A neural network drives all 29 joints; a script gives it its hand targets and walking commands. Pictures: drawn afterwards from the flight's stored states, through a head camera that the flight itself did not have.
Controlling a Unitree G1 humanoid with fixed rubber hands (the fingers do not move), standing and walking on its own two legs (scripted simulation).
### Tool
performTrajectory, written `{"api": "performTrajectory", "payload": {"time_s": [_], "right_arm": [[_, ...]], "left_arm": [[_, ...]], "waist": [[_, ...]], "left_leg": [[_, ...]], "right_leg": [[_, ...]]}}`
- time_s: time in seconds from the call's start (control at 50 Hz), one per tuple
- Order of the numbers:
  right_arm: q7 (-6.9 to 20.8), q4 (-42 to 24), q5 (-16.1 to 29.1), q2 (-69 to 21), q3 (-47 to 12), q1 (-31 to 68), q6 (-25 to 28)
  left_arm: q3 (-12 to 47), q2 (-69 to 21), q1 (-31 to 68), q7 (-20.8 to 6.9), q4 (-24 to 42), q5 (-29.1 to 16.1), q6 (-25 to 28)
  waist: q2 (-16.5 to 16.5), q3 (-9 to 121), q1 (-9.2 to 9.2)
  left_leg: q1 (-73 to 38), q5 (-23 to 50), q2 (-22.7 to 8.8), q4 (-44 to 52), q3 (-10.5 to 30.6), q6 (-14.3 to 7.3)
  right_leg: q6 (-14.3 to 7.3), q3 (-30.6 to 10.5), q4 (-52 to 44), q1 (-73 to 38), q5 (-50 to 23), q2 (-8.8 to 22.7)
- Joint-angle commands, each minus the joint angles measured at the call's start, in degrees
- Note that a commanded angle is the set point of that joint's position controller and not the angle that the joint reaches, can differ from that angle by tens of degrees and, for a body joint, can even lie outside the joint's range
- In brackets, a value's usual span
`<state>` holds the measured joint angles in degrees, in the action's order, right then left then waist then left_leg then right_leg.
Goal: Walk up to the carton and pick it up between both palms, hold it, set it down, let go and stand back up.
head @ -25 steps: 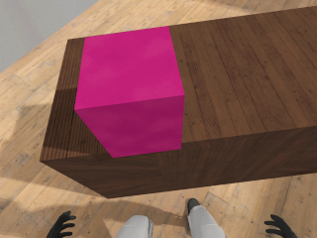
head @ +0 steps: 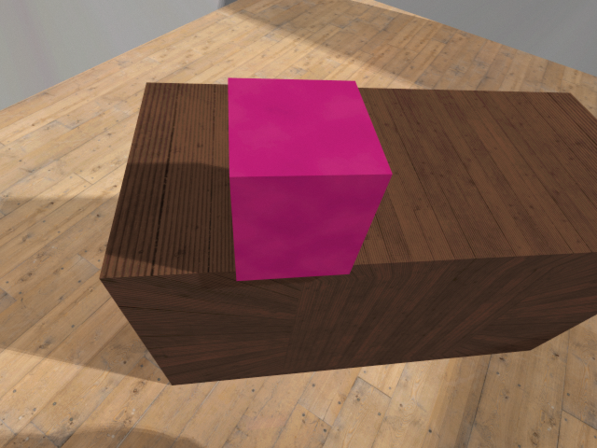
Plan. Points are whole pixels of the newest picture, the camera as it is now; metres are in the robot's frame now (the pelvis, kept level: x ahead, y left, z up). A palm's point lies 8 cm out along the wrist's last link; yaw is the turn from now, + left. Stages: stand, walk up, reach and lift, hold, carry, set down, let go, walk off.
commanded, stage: walk up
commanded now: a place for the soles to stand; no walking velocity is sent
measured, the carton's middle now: (293, 184) +0.49 +0.01 +0.04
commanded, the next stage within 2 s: none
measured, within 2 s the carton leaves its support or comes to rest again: neither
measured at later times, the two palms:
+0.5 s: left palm out of the picture +0.08 +0.18 -0.13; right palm out of the picture +0.13 -0.31 -0.15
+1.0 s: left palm out of the picture +0.09 +0.22 -0.14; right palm (472, 422) +0.16 -0.27 -0.13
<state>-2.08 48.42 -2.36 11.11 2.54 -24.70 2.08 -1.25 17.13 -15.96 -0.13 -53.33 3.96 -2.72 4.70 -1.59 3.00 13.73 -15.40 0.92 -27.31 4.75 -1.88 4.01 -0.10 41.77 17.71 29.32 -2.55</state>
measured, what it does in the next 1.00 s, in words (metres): steps on the spot: right foot, then left foot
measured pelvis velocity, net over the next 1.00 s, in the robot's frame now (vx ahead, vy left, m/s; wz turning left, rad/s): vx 0.07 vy -0.03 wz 0.13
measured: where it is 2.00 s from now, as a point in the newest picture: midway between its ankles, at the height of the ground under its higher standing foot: outside the picture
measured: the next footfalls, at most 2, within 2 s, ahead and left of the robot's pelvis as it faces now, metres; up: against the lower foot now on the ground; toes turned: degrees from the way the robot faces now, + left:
right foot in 0.16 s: +0.12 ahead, -0.15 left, +0.00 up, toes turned +3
left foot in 0.60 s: +0.12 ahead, +0.08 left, +0.00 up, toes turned +10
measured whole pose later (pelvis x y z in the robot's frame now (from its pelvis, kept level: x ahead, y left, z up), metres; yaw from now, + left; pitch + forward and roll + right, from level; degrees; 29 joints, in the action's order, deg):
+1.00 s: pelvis +0.07 -0.03 +0.00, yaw +7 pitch -1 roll -1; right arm -1.3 56.5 0.3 13.1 -1.4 -11.5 0.7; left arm 1.9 14.6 -11.4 1.2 -57.4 0.7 -0.2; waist 1.1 -3.1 -0.3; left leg 13.4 -13.1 1.5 -27.8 0.5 -2.1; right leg 0.1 5.7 25.4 10.0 14.0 1.7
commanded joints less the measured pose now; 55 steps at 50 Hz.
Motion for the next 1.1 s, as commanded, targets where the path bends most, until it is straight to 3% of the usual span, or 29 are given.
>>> {"api": "performTrajectory", "payload": {"time_s": [0.0,0.06,0.1,0.12,0.14,0.16,0.18,0.2,0.24,0.28,0.34,0.42,0.5,0.54,0.56,0.58,0.6,0.62,0.64,0.7,0.94,1.08], "right_arm": [[-0.54,-0.89,-0.09,11.09,2.63,-6.81,0.03],[-0.01,-1.59,0.27,10.79,1.97,-1.62,-0.36],[0.58,-1.95,0.43,9.18,0.84,0.95,-0.7],[0.83,-1.92,0.71,6.9,-0.15,-0.57,-0.64],[0.85,-1.99,1.36,3.42,-1.64,-3.25,-0.73],[0.48,-1.08,1.11,3.06,-1.74,-6.65,-1.37],[-0.06,0.0,0.88,4.82,-1.02,-7.81,-2.29],[-0.23,0.59,0.22,4.86,-1.05,-7.06,-2.67],[-0.04,2.26,-0.23,4.38,-1.17,-6.16,-2.39],[0.18,3.28,0.03,4.36,-0.94,-6.77,-2.16],[-0.02,4.06,0.71,5.03,-0.63,-4.92,-2.53],[-0.72,3.16,0.68,4.33,-0.84,2.13,-3.05],[-1.19,3.32,0.72,4.15,-1.46,5.61,-2.66],[-1.28,4.11,0.8,4.95,-1.62,4.68,-1.58],[-1.26,4.28,0.57,7.14,-1.24,4.4,-1.12],[-1.15,4.18,0.66,8.67,-1.03,4.69,-0.97],[-0.84,4.39,1.36,9.61,-0.87,6.42,-1.22],[-0.43,4.49,2.14,9.89,-0.71,8.81,-1.43],[-0.09,4.52,2.39,8.96,-1.1,9.89,-1.48],[0.06,4.72,2.35,7.17,-2.21,9.68,-1.32],[0.64,6.82,2.75,9.52,-2.64,11.25,-0.94],[0.72,7.78,2.9,10.05,-2.85,10.44,-1.03]], "left_arm": [[-0.61,1.22,5.91,-0.68,6.93,-0.45,2.32],[-0.28,-1.13,2.52,-0.6,6.63,-0.92,2.97],[-0.8,-0.75,-4.13,0.18,4.8,-1.08,3.72],[-1.51,1.68,-5.58,0.75,4.6,-0.93,3.91],[-1.98,4.95,-5.25,1.45,5.45,-1.19,3.77],[-1.84,6.36,-3.61,2.24,5.86,-2.52,3.24],[-1.72,5.94,-0.54,2.75,5.47,-3.48,2.65],[-1.35,4.86,0.59,2.75,5.53,-3.86,2.5],[-0.42,2.4,0.1,2.49,5.07,-3.96,3.16],[-0.16,1.53,0.41,2.32,4.28,-3.6,3.83],[-0.08,0.75,2.86,2.22,4.56,-3.57,4.04],[0.01,0.73,2.19,2.19,4.21,-3.34,3.54],[-0.03,2.68,0.97,2.23,3.65,-2.53,2.65],[0.34,3.11,1.35,1.85,3.36,-2.57,2.4],[0.82,2.14,-0.26,1.57,3.24,-2.7,2.6],[1.4,1.09,-2.44,1.44,2.86,-3.0,2.88],[1.99,-0.35,-3.48,1.63,2.3,-3.18,2.82],[2.3,-1.22,-2.72,1.92,1.94,-3.14,2.61],[2.07,-0.14,-1.18,2.1,1.8,-2.96,2.57],[1.5,2.13,1.15,1.79,1.05,-3.02,2.53],[2.52,2.1,2.39,1.38,-3.58,-3.37,2.99],[3.02,2.79,1.39,1.3,-5.4,-3.47,3.11]], "waist": [[-14.31,-2.37,2.04],[-12.12,-3.3,-2.05],[-8.53,-2.19,-6.06],[-3.82,-0.68,-6.47],[3.36,0.77,-5.6],[2.68,-1.63,-3.72],[1.2,-5.03,-3.08],[1.72,-7.85,-3.04],[1.49,-9.63,-3.01],[2.3,-6.59,-2.0],[4.1,-1.57,-1.12],[5.51,-1.13,-2.29],[4.48,-1.07,-2.78],[0.51,0.93,-1.69],[-3.27,4.12,-2.35],[-5.46,6.73,-3.38],[-7.24,7.07,-4.45],[-9.9,5.88,-4.54],[-10.62,4.67,-3.96],[-10.05,2.76,-3.23],[-5.66,-0.79,-3.18],[-5.72,-1.81,-3.0]], "left_leg": [[-11.61,-14.59,-14.29,11.51,22.23,-9.05],[3.78,-8.7,-10.26,8.8,15.34,-6.04],[16.07,-7.73,-4.91,1.03,10.2,-1.98],[20.84,-9.79,-2.05,-4.92,7.81,0.35],[21.09,-13.25,0.81,-13.77,3.51,2.61],[17.99,-20.66,0.96,-19.37,1.17,3.38],[15.74,-21.94,-1.4,-23.06,0.28,3.52],[16.74,-21.06,-2.41,-23.99,0.44,3.52],[15.6,-15.89,-3.33,-21.44,1.84,3.54],[10.73,-11.0,-3.27,-20.07,1.22,3.4],[6.6,-5.52,-2.11,-21.49,-1.18,3.05],[5.32,-3.19,-1.8,-19.33,-2.82,2.58],[4.04,-1.11,-2.25,-8.67,-4.37,1.89],[-2.42,14.31,-3.79,2.2,-2.9,0.91],[-6.96,24.99,-6.8,0.57,1.21,-0.43],[-9.9,32.59,-10.01,-1.41,5.14,-2.33],[-8.63,33.89,-11.31,-2.2,5.55,-4.23],[-5.17,30.1,-11.1,-1.52,4.99,-5.07],[-3.09,26.75,-9.86,-0.63,4.15,-4.33],[-1.79,23.72,-8.14,0.62,2.47,-2.35],[1.0,8.42,-7.35,6.87,4.73,-1.78],[3.27,-0.93,-6.73,9.7,5.97,-1.26]], "right_leg": [[-1.32,-0.14,-3.65,14.93,-3.38,2.6],[-2.79,2.48,-9.93,-1.38,-15.91,1.41],[-4.07,2.38,-17.02,-18.14,-25.4,1.48],[-4.77,-4.14,-18.14,-23.24,-22.96,6.69],[-7.28,-18.91,-25.09,-20.79,-9.98,18.03],[-8.81,-26.83,-30.15,-12.96,1.11,24.71],[-11.5,-27.19,-31.43,-6.32,7.56,26.08],[-11.32,-25.3,-32.27,-5.2,6.42,24.81],[-7.92,-16.92,-30.18,-5.46,-10.09,19.89],[-6.07,-11.95,-26.76,-5.34,-26.02,17.12],[-7.02,-5.55,-23.11,-5.78,-38.33,14.66],[-8.56,-3.19,-20.11,-4.84,-45.93,13.98],[-10.5,-4.49,-16.81,-7.37,-45.21,15.32],[-9.46,-3.44,-13.09,-6.96,-44.14,13.69],[-8.05,-2.63,-10.98,-5.91,-40.66,12.16],[-7.08,-1.41,-10.08,-4.57,-33.71,10.31],[-6.43,-0.28,-11.41,-5.69,-25.25,8.28],[-6.25,-0.08,-13.53,-7.42,-22.07,7.84],[-6.38,-0.62,-14.88,-8.74,-22.79,8.5],[-6.94,-0.6,-15.87,-8.54,-25.49,9.28],[-6.69,0.08,-20.85,-8.16,-15.59,9.25],[-6.52,0.52,-21.31,-8.03,-11.97,9.23]]}}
